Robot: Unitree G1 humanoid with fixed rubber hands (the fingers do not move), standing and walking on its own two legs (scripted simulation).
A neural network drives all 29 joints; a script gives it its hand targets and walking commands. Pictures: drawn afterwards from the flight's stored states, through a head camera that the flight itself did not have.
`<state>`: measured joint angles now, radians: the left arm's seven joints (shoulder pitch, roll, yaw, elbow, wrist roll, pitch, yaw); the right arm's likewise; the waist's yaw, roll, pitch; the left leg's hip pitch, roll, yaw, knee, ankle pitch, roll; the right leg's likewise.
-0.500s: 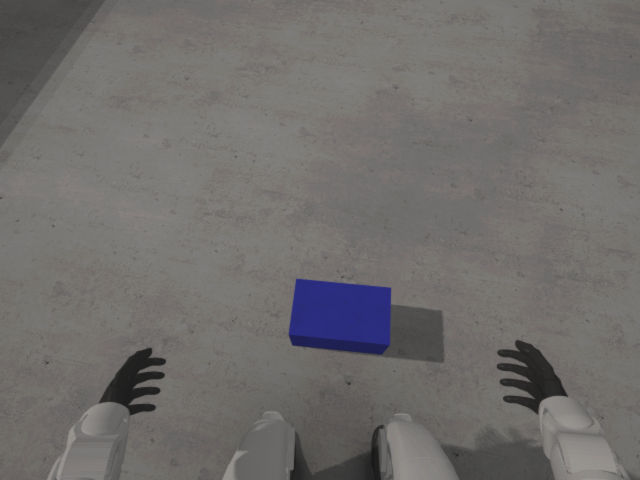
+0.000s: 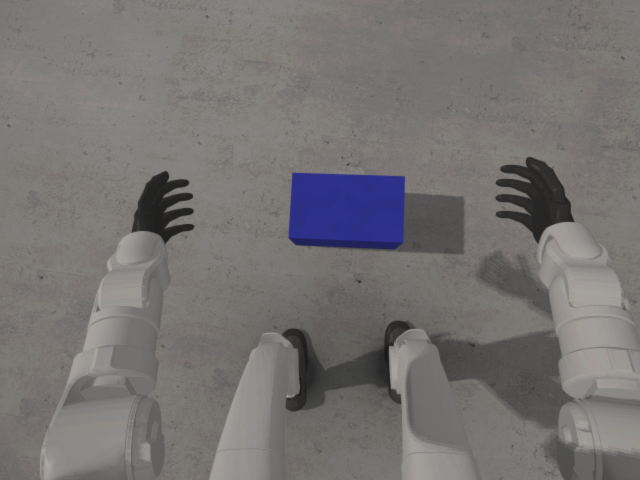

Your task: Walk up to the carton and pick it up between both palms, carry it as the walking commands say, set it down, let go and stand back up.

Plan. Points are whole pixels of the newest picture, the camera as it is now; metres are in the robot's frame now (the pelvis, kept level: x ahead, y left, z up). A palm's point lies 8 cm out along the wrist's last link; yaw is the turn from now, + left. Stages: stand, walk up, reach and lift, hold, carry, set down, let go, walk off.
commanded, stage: reach and lift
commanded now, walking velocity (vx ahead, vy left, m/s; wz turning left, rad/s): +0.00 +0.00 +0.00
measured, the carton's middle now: (346, 213) +0.51 -0.02 -0.61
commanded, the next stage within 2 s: none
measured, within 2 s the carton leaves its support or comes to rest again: neither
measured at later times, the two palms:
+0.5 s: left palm (191, 151) +0.51 +0.21 -0.16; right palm (511, 148) +0.50 -0.24 -0.16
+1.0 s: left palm (232, 184) +0.50 +0.19 -0.30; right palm (479, 183) +0.49 -0.24 -0.29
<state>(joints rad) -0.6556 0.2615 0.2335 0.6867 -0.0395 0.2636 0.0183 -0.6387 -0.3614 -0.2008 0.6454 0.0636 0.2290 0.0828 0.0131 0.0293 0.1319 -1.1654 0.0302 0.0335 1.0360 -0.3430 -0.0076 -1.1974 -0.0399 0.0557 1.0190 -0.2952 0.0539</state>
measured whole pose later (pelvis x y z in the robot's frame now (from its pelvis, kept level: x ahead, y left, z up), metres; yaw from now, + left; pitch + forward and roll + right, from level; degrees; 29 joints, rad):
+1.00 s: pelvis -0.07 +0.00 -0.16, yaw +1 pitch +29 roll -2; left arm -1.46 0.46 0.12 0.87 -0.16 0.24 0.07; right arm -1.43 -0.46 -0.26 0.90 0.16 0.21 -0.02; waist -0.05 -0.01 0.53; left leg -1.76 0.01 -0.05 1.70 -0.45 -0.03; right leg -1.75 -0.01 0.05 1.65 -0.41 0.07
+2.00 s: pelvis -0.03 -0.01 -0.33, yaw +1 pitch +34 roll -2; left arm -1.44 0.48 0.05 1.18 -0.17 0.07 0.05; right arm -1.38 -0.41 -0.15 1.16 0.27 0.05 -0.04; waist -0.06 -0.02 0.46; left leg -2.26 -0.02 -0.10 2.29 -0.62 -0.07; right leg -2.26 0.01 0.06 2.25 -0.58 0.08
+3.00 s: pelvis -0.03 -0.01 -0.33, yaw +1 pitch +34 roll -1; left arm -1.56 0.41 -0.07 1.25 -0.30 0.00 0.07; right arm -1.58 -0.40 0.02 1.31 0.35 -0.02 -0.12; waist -0.01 -0.01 0.52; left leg -2.24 0.00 -0.08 2.28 -0.63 -0.07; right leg -2.27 -0.01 0.05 2.24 -0.57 0.05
